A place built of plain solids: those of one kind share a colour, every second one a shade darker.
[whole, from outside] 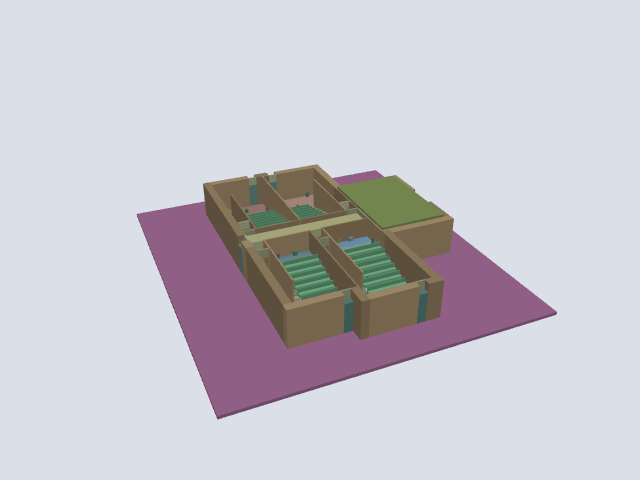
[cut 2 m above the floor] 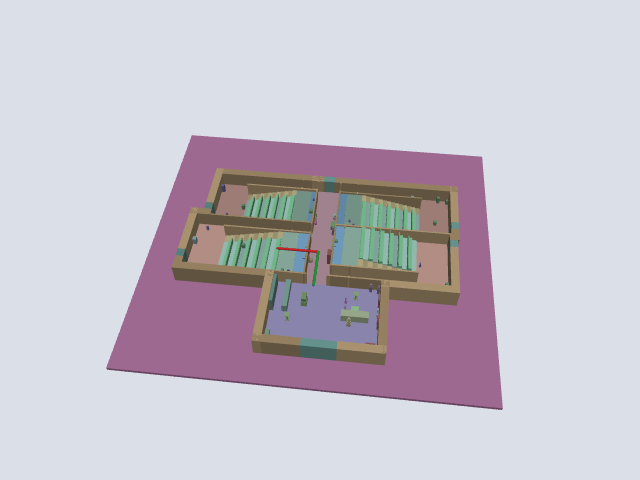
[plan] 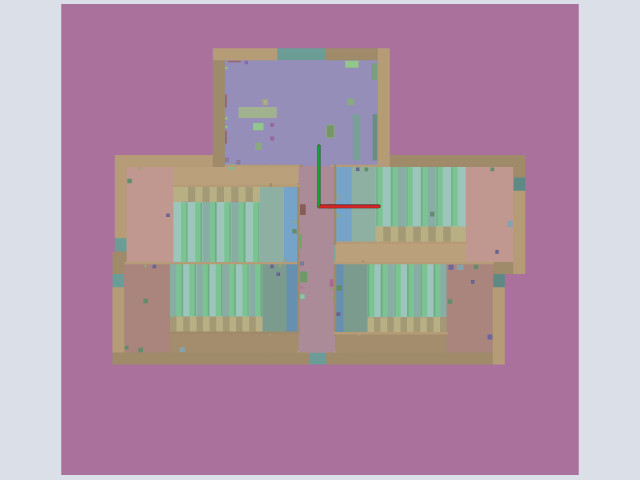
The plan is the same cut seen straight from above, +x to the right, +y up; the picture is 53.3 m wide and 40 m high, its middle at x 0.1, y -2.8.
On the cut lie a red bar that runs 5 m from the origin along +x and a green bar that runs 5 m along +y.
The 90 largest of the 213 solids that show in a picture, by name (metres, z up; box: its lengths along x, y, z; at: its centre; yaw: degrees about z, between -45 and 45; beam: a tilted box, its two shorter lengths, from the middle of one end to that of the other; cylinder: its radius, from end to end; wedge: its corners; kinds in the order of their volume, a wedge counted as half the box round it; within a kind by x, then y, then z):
{
 "wall_1": {"box": [1.0, 6.45, 5.0], "at": [-16.7, -9.95, 1.9]},
 "wall_2": {"box": [1.0, 1.81, 5.0], "at": [-16.7, -4.73, 1.9]},
 "wall_3": {"box": [1.11, 1.0, 5.0], "at": [-16.65, -4.32, 1.9]},
 "wall_4": {"box": [1.0, 1.07, 5.0], "at": [-16.5, -4.29, 1.9]},
 "wall_5": {"box": [1.0, 6.93, 5.0], "at": [-16.5, 0.81, 1.9]},
 "wall_6": {"box": [9.11, 1.0, 5.0], "at": [-12.45, 3.78, 1.9]},
 "wall_7": {"box": [16.4, 1.0, 5.0], "at": [-9.0, -12.68, 1.9]},
 "wall_8": {"box": [14.6, 0.2, 5.0], "at": [-8.9, -4.72, 1.9]},
 "wall_9": {"box": [14.51, 0.2, 5.0], "at": [-8.85, -4.72, 1.9]},
 "wall_10": {"box": [1.0, 9.9, 5.0], "at": [-8.35, 8.22, 1.9]},
 "wall_11": {"box": [10.9, 0.2, 5.0], "at": [-7.05, -10.53, 1.9]},
 "wall_12": {"box": [10.6, 0.2, 5.0], "at": [-6.9, 1.73, 1.9]},
 "wall_13": {"box": [5.38, 1.0, 5.0], "at": [-6.16, 12.68, 1.9]},
 "wall_14": {"box": [6.31, 0.2, 5.0], "at": [-4.75, 3.38, 1.9]},
 "wall_15": {"box": [6.7, 0.2, 5.0], "at": [-4.7, 3.38, 1.9]},
 "wall_16": {"box": [1.63, 1.0, 5.0], "at": [-1.79, -12.68, 1.9]},
 "wall_17": {"box": [0.2, 6.1, 5.0], "at": [-1.7, -7.67, 1.9]},
 "wall_18": {"box": [0.2, 12.65, 5.0], "at": [-1.7, -4.4, 1.9]},
 "wall_19": {"box": [0.2, 6.75, 5.0], "at": [-1.7, -1.45, 1.9]},
 "wall_20": {"box": [0.2, 6.15, 5.0], "at": [1.35, -7.7, 1.9]},
 "wall_21": {"box": [0.2, 6.25, 5.0], "at": [1.35, -7.65, 1.9]},
 "wall_22": {"box": [0.2, 6.7, 5.0], "at": [1.35, 0.13, 1.9]},
 "wall_23": {"box": [1.63, 1.0, 5.0], "at": [1.44, -12.68, 1.9]},
 "wall_24": {"box": [3.79, 0.2, 5.0], "at": [3.14, 3.38, 1.9]},
 "wall_25": {"box": [5.38, 1.0, 5.0], "at": [3.22, 12.68, 1.9]},
 "wall_26": {"box": [1.0, 9.9, 5.0], "at": [5.41, 8.22, 1.9]},
 "wall_27": {"box": [9.5, 0.2, 5.0], "at": [6.0, -10.57, 1.9]},
 "wall_28": {"box": [11.1, 0.2, 5.0], "at": [6.8, -3.02, 1.9]},
 "wall_29": {"box": [13.36, 0.2, 5.0], "at": [7.93, -4.72, 1.9]},
 "wall_30": {"box": [15.05, 1.0, 5.0], "at": [7.97, -12.68, 1.9]},
 "wall_31": {"box": [13.45, 0.2, 5.0], "at": [7.97, -4.72, 1.9]},
 "wall_32": {"box": [12.17, 1.0, 5.0], "at": [11.12, 3.78, 1.9]},
 "wall_33": {"box": [1.0, 6.45, 5.0], "at": [15.0, -9.95, 1.9]},
 "wall_34": {"box": [1.0, 1.01, 5.0], "at": [15.0, -5.13, 1.9]},
 "wall_35": {"box": [2.6, 1.0, 5.0], "at": [15.9, -5.13, 1.9]},
 "wall_36": {"box": [1.0, 6.93, 5.0], "at": [16.7, -2.16, 1.9]},
 "wall_37": {"box": [1.0, 1.87, 5.0], "at": [16.7, 3.34, 1.9]},
 "ground_under_all_1": {"box": [43.13, 39.24, 0.4], "at": [0.1, -2.76, -0.75]},
 "step_screen_tier_1": {"box": [1.1, 4.45, 0.85], "at": [-11.85, -6.95, -0.17]},
 "step_screen_tier_2": {"box": [1.2, 5.1, 0.9], "at": [-11.5, -2.17, -0.15]},
 "step_screen_tier_3": {"box": [1.1, 4.45, 1.1], "at": [-10.75, -6.95, -0.05]},
 "step_screen_tier_4": {"box": [1.2, 5.1, 1.2], "at": [-10.3, -2.17, 0.0]},
 "step_screen_tier_5": {"box": [1.1, 4.45, 1.35], "at": [-9.65, -6.95, 0.07]},
 "step_screen_tier_6": {"box": [1.2, 5.1, 1.5], "at": [-9.1, -2.17, 0.15]},
 "step_screen_tier_7": {"box": [1.1, 4.45, 1.6], "at": [-8.55, -6.95, 0.2]},
 "step_screen_tier_8": {"box": [1.2, 5.1, 1.8], "at": [-7.9, -2.17, 0.3]},
 "step_screen_tier_9": {"box": [1.1, 4.45, 1.85], "at": [-7.45, -6.95, 0.33]},
 "step_screen_tier_10": {"box": [1.2, 5.1, 2.1], "at": [-6.7, -2.17, 0.45]},
 "step_screen_tier_11": {"box": [1.1, 4.45, 2.1], "at": [-6.35, -6.95, 0.45]},
 "step_screen_tier_12": {"box": [1.2, 5.1, 2.4], "at": [-5.5, -2.17, 0.6]},
 "step_screen_tier_13": {"box": [1.1, 4.45, 2.35], "at": [-5.25, -6.95, 0.57]},
 "step_screen_tier_14": {"box": [1.1, 4.5, 2.22], "at": [4.6, -6.97, 0.51]},
 "step_screen_tier_15": {"box": [1.25, 5.05, 2.4], "at": [5.38, 0.85, 0.6]},
 "step_screen_tier_16": {"box": [1.1, 4.5, 1.95], "at": [5.7, -6.97, 0.38]},
 "step_screen_tier_17": {"box": [1.25, 5.05, 2.1], "at": [6.62, 0.85, 0.45]},
 "step_screen_tier_18": {"box": [1.1, 4.5, 1.68], "at": [6.8, -6.97, 0.24]},
 "step_screen_tier_19": {"box": [1.25, 5.05, 1.8], "at": [7.88, 0.85, 0.3]},
 "step_screen_tier_20": {"box": [1.1, 4.5, 1.41], "at": [7.9, -6.97, 0.1]},
 "step_screen_tier_21": {"box": [1.1, 4.5, 1.14], "at": [9.0, -6.97, -0.03]},
 "step_screen_tier_22": {"box": [1.25, 5.05, 1.5], "at": [9.12, 0.85, 0.15]},
 "step_screen_tier_23": {"box": [1.1, 4.5, 0.87], "at": [10.1, -6.97, -0.17]},
 "step_screen_tier_24": {"box": [1.25, 5.05, 1.2], "at": [10.38, 0.85, 0.0]},
 "step_screen_tier_25": {"box": [1.25, 5.05, 0.9], "at": [11.62, 0.85, -0.15]},
 "step_screen_head_1": {"box": [2.0, 6.45, 2.4], "at": [-3.9, -1.5, 0.6]},
 "step_screen_head_2": {"box": [2.0, 5.8, 2.35], "at": [-3.7, -7.62, 0.57]},
 "step_screen_head_3": {"box": [2.0, 5.85, 2.22], "at": [3.05, -7.65, 0.51]},
 "step_screen_head_4": {"box": [2.0, 6.4, 2.4], "at": [3.75, 0.17, 0.6]},
 "floor_screen_front_1": {"box": [3.9, 7.55, 0.6], "at": [-14.35, -8.5, -0.3]},
 "floor_screen_front_2": {"box": [4.0, 8.1, 0.6], "at": [-14.1, -0.68, -0.3]},
 "floor_screen_front_3": {"box": [3.95, 7.55, 0.6], "at": [12.63, -8.5, -0.3]},
 "floor_screen_front_4": {"box": [4.05, 8.1, 0.6], "at": [14.28, -0.68, -0.3]},
 "floor_lobby_1": {"box": [12.95, 8.9, 0.6], "at": [-1.47, 7.83, -0.3]},
 "step_screen_back_1": {"box": [1.2, 6.45, 2.4], "at": [-2.3, -1.5, 0.6]},
 "step_screen_back_2": {"box": [1.0, 5.8, 2.35], "at": [-2.2, -7.62, 0.57]},
 "step_screen_back_3": {"box": [0.7, 5.85, 2.22], "at": [1.7, -7.65, 0.51]},
 "step_screen_back_4": {"box": [1.4, 6.4, 2.4], "at": [2.05, 0.17, 0.6]},
 "floor_screen_passage_1": {"box": [10.7, 1.75, 0.6], "at": [-7.05, -11.4, -0.3]},
 "floor_screen_passage_2": {"box": [10.4, 1.65, 0.6], "at": [-6.9, 2.55, -0.3]},
 "floor_screen_passage_3": {"box": [9.3, 1.7, 0.6], "at": [6.0, -11.42, -0.3]},
 "floor_screen_passage_4": {"box": [10.9, 1.7, 0.6], "at": [6.8, -3.88, -0.3]},
 "door_leaf_1": {"box": [0.97, 1.1, 3.87], "at": [-16.71, -6.18, 1.33]},
 "door_leaf_2": {"box": [0.97, 1.1, 3.87], "at": [-16.52, -3.2, 1.33]},
 "door_leaf_3": {"box": [4.0, 0.97, 3.87], "at": [-1.47, 12.69, 1.33]},
 "door_leaf_4": {"box": [1.6, 0.97, 3.87], "at": [-0.17, -12.69, 1.33]},
 "door_leaf_5": {"box": [0.97, 1.1, 3.87], "at": [15.02, -6.18, 1.33]},
 "door_leaf_6": {"box": [0.97, 1.1, 3.87], "at": [16.71, 1.85, 1.33]},
 "ceil_lobby_1": {"box": [12.95, 8.9, 0.3], "at": [-1.47, 7.83, 4.65]},
 "floor_spine_1": {"box": [3.05, 15.65, 0.6], "at": [-0.17, -4.45, -0.3]},
 "ceil_spine_1": {"box": [3.05, 15.65, 0.3], "at": [-0.17, -4.45, 3.55]},
 "bar_lobby_1": {"box": [0.4, 3.85, 2.1], "at": [4.67, 5.75, 1.05]}
}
